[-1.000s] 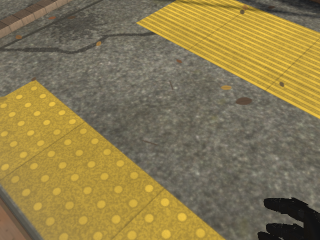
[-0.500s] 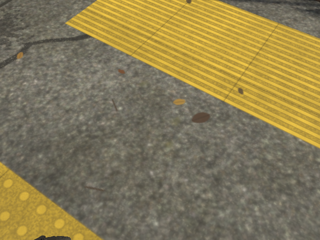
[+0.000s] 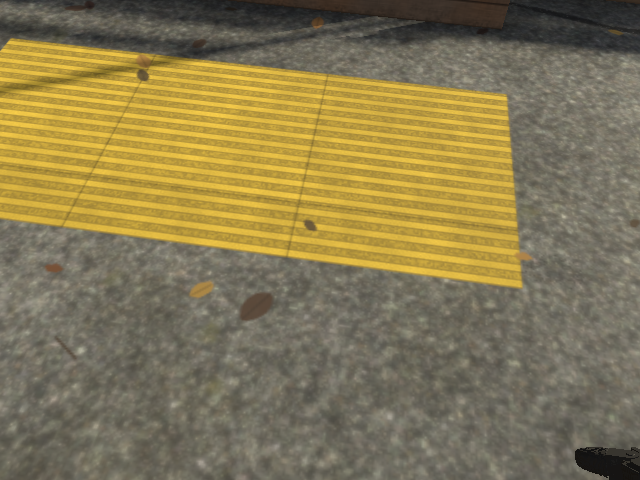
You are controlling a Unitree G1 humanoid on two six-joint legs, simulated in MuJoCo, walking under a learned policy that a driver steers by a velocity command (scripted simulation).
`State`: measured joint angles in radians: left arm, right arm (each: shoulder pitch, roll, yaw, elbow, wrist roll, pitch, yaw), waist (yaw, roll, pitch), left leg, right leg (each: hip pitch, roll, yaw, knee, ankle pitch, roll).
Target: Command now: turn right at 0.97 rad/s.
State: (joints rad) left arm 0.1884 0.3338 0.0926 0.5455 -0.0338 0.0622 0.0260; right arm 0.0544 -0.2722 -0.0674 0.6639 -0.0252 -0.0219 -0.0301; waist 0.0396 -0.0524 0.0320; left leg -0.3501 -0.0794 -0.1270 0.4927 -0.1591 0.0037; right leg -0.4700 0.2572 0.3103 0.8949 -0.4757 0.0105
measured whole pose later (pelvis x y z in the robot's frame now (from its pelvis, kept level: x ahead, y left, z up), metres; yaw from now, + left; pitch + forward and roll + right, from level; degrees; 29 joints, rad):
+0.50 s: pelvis +0.04 -0.04 +0.00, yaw -18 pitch +3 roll +1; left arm 0.38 0.24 0.02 0.67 0.01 -0.03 -0.01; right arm 0.25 -0.31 -0.08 0.74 0.00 -0.04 0.02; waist 0.00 0.04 -0.07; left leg -0.60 0.07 0.01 1.09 -0.30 0.02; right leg -0.19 0.01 0.00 0.52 -0.39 -0.05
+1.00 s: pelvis +0.38 -0.07 -0.01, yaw +3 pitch +1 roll +1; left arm 0.25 0.23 -0.02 0.70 0.06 -0.10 0.00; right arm 0.34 -0.33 -0.08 0.79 -0.02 -0.01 0.01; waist -0.01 0.00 0.01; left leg -0.30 -0.21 0.03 0.57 -0.29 0.18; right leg -0.42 -0.06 0.07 1.37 -0.31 0.00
